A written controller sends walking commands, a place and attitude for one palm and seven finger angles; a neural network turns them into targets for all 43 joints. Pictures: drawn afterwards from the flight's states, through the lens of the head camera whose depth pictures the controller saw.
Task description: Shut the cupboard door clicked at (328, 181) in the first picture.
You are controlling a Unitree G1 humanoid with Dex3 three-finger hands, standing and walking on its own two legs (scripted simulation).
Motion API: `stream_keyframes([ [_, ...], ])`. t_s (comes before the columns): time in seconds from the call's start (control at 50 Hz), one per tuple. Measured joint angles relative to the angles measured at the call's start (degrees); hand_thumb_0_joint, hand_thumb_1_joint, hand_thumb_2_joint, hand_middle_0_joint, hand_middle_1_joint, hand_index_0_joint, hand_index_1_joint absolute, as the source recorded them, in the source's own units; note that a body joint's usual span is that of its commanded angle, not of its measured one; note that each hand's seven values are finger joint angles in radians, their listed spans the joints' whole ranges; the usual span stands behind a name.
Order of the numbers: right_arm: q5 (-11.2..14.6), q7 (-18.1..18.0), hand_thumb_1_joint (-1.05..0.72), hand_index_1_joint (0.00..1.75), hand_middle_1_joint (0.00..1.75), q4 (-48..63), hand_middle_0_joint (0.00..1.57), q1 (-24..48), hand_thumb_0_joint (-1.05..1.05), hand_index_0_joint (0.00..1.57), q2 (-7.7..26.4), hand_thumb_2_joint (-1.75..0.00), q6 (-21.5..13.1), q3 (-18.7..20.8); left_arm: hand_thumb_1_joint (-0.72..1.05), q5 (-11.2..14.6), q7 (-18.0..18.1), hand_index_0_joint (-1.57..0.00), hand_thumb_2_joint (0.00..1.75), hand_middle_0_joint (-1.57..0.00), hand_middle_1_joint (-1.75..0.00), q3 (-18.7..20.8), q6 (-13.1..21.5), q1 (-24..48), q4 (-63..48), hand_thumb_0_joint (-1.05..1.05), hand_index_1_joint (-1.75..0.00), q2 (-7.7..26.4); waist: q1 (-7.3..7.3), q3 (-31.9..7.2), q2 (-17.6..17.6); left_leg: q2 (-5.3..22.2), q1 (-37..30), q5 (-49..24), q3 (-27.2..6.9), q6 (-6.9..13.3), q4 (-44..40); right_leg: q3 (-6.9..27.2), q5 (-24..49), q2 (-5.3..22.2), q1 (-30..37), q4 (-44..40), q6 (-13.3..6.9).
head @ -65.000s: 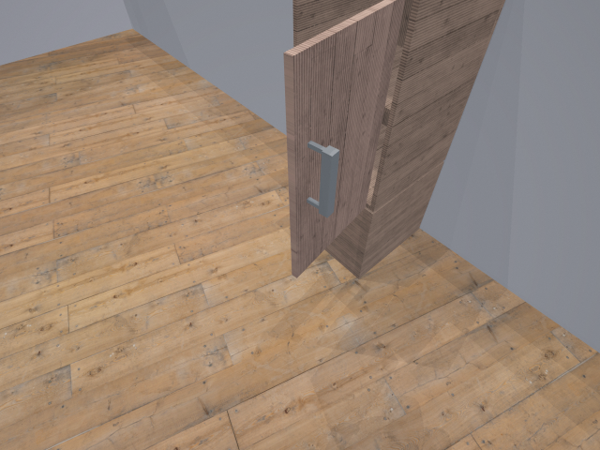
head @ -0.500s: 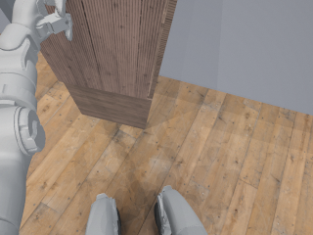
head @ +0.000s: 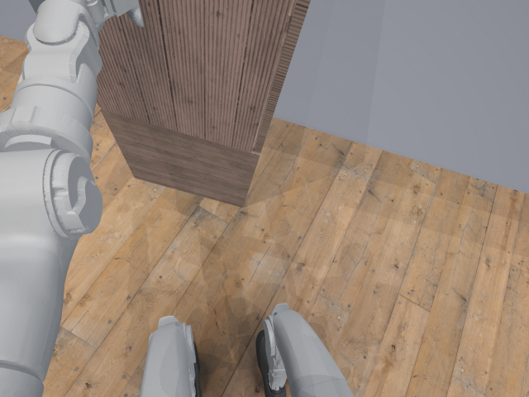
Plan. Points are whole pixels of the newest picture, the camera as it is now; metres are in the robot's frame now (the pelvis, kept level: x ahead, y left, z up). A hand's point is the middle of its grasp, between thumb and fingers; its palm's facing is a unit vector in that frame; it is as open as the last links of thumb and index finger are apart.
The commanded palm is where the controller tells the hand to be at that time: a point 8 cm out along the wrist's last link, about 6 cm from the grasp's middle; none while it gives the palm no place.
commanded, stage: pull the fist back off the door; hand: left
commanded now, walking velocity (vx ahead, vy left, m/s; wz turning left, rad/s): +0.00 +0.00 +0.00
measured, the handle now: out of the picture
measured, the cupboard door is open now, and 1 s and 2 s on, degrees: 0 0 0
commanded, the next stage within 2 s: draw the hand back to the body in 0.76 s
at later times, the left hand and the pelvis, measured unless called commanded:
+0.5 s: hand (160, 0) +0.60 +0.06 +0.13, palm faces +0.11 -0.99 +0.00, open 3.2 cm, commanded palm +0.56 +0.09 +0.13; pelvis +0.02 -0.02 +0.03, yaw +1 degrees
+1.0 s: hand (156, 30) +0.54 +0.07 +0.14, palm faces +0.11 -0.99 -0.02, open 3.1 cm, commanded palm +0.49 +0.13 +0.15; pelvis +0.06 -0.03 +0.06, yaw +1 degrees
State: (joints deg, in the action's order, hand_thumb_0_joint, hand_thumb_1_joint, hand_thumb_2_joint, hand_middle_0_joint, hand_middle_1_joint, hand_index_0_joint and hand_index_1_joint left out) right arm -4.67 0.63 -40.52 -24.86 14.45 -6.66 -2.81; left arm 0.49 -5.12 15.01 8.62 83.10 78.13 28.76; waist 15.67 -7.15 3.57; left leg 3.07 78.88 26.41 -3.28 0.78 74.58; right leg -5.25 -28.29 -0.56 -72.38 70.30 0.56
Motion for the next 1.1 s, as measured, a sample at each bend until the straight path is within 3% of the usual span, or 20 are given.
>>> stream_keyframes([
  [0.06, -1.8, 2.0, -0.90, 0.30, 0.30, 0.5, 0.20, 0.1, 0.01, 0.20, -0.5, -0.89, 0.0, 0.0, 0.83, -2.0, 13.3, -1.32, 1.03, -1.30, -1.50, 3.1, 0.9, -0.2, 0.5, -0.01, -1.50, -3.7, 0.64, -0.8, -0.1, -0.2, 0.1, -0.6, 0.0, -0.1, -0.5, -0.1, 0.3, 0.2, -0.2, 0.0, -0.1],
  [0.1, -2.8, 3.4, -0.90, 0.30, 0.30, 0.8, 0.20, 0.4, 0.01, 0.20, -0.9, -0.89, 0.0, 0.2, 0.84, -5.1, 20.1, -1.32, 1.02, -1.30, -1.50, 3.5, 2.4, -0.6, 1.1, -0.01, -1.50, -4.6, 1.59, -1.3, -0.1, -0.3, 0.3, -0.9, 0.0, -0.3, -0.6, -0.1, 0.4, 0.3, -0.5, 0.0, -0.2],
  [0.14, -3.5, 4.6, -0.90, 0.30, 0.30, 1.1, 0.20, 0.5, 0.01, 0.20, -1.2, -0.89, 0.2, 0.4, 0.88, -8.5, 23.8, -1.31, 1.03, -1.30, -1.50, 3.1, 4.3, -1.1, 2.0, 0.01, -1.50, -4.3, 2.63, -1.5, 0.2, -0.2, 0.2, -1.0, 0.0, -0.4, -0.7, 0.0, 0.4, 0.2, -0.7, 0.2, -0.4],
  [0.18, -3.5, 5.3, -0.90, 0.30, 0.30, 1.2, 0.20, 0.4, 0.00, 0.20, -1.5, -0.89, 0.6, 0.7, 0.90, -10.0, 25.2, -1.31, 1.02, -1.30, -1.50, 2.9, 6.0, -1.8, 3.0, 0.02, -1.50, -3.2, 3.34, -1.5, 0.4, -0.1, -0.1, -1.1, 0.1, -0.6, -1.0, 0.1, 0.5, 0.2, -0.5, 0.2, -0.6],
  [0.24, -2.9, 5.6, -0.90, 0.30, 0.30, 1.2, 0.20, -0.3, 0.00, 0.20, -1.5, -0.89, 1.6, 0.7, 0.91, -9.9, 22.9, -1.31, 0.99, -1.30, -1.50, 2.1, 7.3, -2.8, 3.7, 0.03, -1.50, -1.1, 3.45, -0.8, 0.9, 0.0, -1.2, -1.3, 0.3, -0.8, -1.8, 0.3, 0.6, 0.0, 0.3, -0.3, -0.9],
  [0.3, -2.1, 5.4, -0.90, 0.30, 0.30, 0.7, 0.20, -1.6, 0.00, 0.20, -1.3, -0.89, 2.5, 0.7, 0.91, -7.6, 19.1, -1.30, 0.96, -1.30, -1.50, 1.2, 7.4, -4.2, 3.1, 0.02, -1.50, -0.6, 2.48, -0.2, 1.1, 0.2, -2.9, -1.6, 0.6, -0.9, -3.3, 0.5, 0.9, -0.1, 1.8, -1.6, -1.1],
  [0.38, -1.2, 4.8, -0.90, 0.30, 0.30, 0.3, 0.20, -3.3, 0.01, 0.20, -0.6, -0.89, 3.5, 0.9, 0.93, -3.4, 15.4, -1.30, 0.94, -1.30, -1.50, 0.7, 7.7, -6.8, 1.6, 0.02, -1.50, -2.7, 0.67, 0.2, 1.3, 0.3, -6.0, -1.8, 1.0, -1.1, -5.7, 0.9, 1.1, -0.3, 4.5, -3.7, -1.2],
  [0.44, -1.0, 4.5, -0.90, 0.30, 0.30, 0.4, 0.20, -3.8, 0.01, 0.20, 0.1, -0.89, 4.0, 1.2, 0.94, -1.5, 14.9, -1.30, 0.94, -1.30, -1.50, 1.7, 8.6, -9.3, 0.3, 0.02, -1.50, -5.1, -0.28, 0.0, 1.2, 0.4, -8.2, -1.6, 1.3, -1.2, -7.2, 1.1, 1.0, -0.4, 6.5, -5.1, -1.3],
  [0.6, -0.8, 4.8, -0.90, 0.30, 0.30, 2.4, 0.20, -2.4, 0.01, 0.20, 0.9, -0.89, 5.6, 3.4, 0.94, -2.4, 15.9, -1.30, 0.93, -1.30, -1.50, 2.6, 13.8, -20.9, -7.8, 0.01, -1.50, -12.0, -2.30, -1.2, 0.5, 0.8, -14.2, -0.3, 2.7, -1.6, -10.4, 2.5, -0.2, -0.7, 11.5, -7.6, -1.5],
  [0.78, 0.2, 4.4, -0.91, 0.30, 0.30, 4.5, 0.20, 1.5, 0.01, 0.20, -0.2, -0.89, 7.2, 4.7, 0.91, -1.1, 16.6, -1.30, 0.91, -1.30, -1.50, 1.1, 16.8, -34.7, -18.0, 0.02, -1.50, -18.8, -6.17, -1.7, 0.0, 0.4, -22.6, 0.4, 4.1, -1.8, -14.7, 3.8, -1.3, -0.4, 19.0, -10.7, -1.6],
  [0.96, 1.1, 3.5, -0.90, 0.30, 0.30, 4.3, 0.20, 5.9, 0.01, 0.20, -0.9, -0.89, 8.0, 4.6, 0.91, -0.4, 14.0, -1.30, 0.90, -1.30, -1.50, -1.9, 17.0, -34.6, -17.0, 0.02, -1.50, -18.9, -7.85, -1.6, -1.0, -0.2, -25.2, 0.2, 3.3, -2.3, -15.7, 3.1, -1.6, 0.1, 21.8, -11.2, -2.0],
  [1.1, 3.2, 2.2, -0.91, 0.30, 0.30, 6.6, 0.20, 4.1, 0.01, 0.20, -0.5, -0.89, 9.3, 4.6, 0.90, 3.1, 10.6, -1.30, 0.90, -1.30, -1.50, -1.5, 14.0, -47.8, -29.6, 0.02, -1.50, -19.7, -9.94, -1.5, -0.4, 0.2, -32.8, -1.2, 5.1, -2.1, -21.0, 4.8, 0.2, -0.3, 28.4, -16.0, -1.7],
])
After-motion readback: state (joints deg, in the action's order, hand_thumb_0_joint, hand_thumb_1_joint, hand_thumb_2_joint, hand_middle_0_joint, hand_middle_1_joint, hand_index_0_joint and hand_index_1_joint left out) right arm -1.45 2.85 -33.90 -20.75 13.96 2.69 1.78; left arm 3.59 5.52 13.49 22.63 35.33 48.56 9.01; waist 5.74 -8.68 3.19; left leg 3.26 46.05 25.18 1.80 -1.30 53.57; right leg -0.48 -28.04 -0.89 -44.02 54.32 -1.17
